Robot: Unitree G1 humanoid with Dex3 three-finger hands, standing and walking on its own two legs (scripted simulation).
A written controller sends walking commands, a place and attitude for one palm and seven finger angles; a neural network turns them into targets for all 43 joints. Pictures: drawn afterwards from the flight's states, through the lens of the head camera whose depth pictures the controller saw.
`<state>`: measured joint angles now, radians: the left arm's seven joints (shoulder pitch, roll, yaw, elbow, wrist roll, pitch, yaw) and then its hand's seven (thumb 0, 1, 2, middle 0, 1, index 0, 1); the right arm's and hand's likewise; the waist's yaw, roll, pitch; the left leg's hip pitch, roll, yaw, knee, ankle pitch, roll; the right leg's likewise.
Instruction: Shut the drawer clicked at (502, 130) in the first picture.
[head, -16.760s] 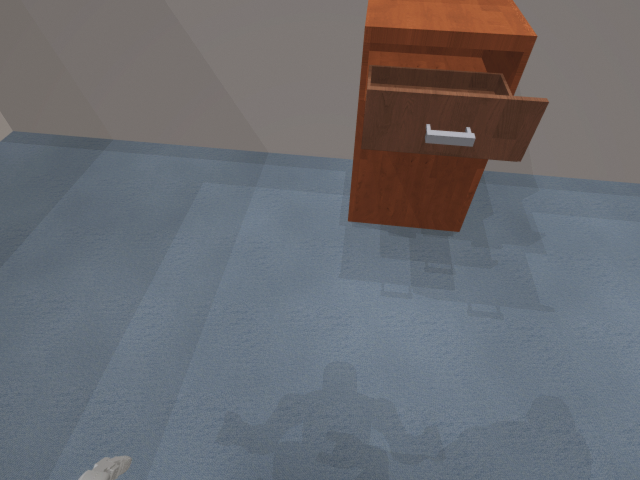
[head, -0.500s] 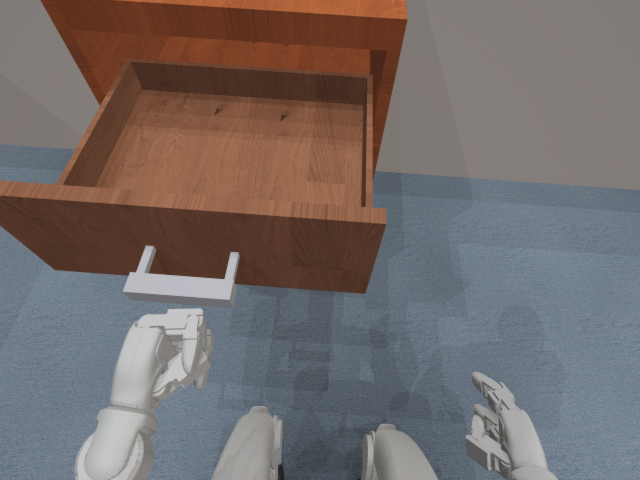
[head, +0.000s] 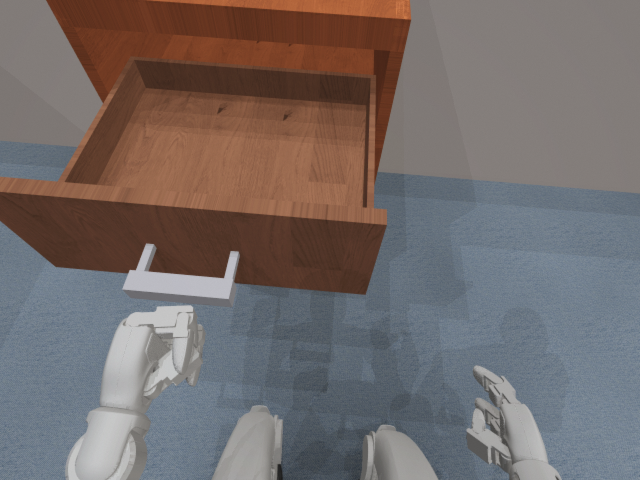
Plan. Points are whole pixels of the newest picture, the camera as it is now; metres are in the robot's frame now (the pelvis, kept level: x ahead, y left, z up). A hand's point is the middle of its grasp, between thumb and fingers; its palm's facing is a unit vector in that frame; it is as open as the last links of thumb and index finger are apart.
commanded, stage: push the drawer shut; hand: left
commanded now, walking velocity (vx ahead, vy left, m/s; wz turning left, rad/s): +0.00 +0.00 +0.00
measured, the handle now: (186, 272) +0.35 +0.18 +0.04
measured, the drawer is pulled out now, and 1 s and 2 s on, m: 0.30 0.20 0.07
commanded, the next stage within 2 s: none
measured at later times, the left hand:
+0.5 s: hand (209, 313) +0.30 +0.15 +0.03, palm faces -0.10 -0.99 -0.07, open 2.9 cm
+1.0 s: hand (222, 259) +0.37 +0.14 +0.03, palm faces -0.08 -0.99 -0.07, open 3.0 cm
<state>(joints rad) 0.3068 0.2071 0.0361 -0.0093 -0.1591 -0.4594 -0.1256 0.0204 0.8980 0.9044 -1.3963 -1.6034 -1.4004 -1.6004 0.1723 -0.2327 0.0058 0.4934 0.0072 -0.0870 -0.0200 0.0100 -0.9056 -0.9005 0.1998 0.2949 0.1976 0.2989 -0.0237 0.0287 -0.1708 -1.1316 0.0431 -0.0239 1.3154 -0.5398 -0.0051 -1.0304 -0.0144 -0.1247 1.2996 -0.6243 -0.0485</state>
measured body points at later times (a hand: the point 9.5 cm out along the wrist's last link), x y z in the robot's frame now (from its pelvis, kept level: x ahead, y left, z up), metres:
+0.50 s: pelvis -0.01 +0.01 +0.00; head +0.09 +0.02 +0.44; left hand +0.30 +0.20 +0.04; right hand +0.16 -0.24 -0.10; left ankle +0.04 +0.12 -0.62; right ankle +0.00 -0.10 -0.62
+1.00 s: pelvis -0.01 +0.02 +0.01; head +0.10 +0.03 +0.44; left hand +0.37 +0.20 +0.04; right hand +0.11 -0.24 -0.11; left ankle +0.04 +0.12 -0.62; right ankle +0.00 -0.10 -0.62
